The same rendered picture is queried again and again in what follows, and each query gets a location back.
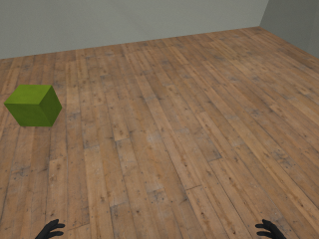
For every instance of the carton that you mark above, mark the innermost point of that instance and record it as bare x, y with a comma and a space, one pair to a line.
34, 105

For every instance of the left robot hand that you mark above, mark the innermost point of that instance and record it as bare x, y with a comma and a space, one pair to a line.
46, 231

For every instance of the right robot hand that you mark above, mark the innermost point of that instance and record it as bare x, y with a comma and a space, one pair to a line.
274, 233

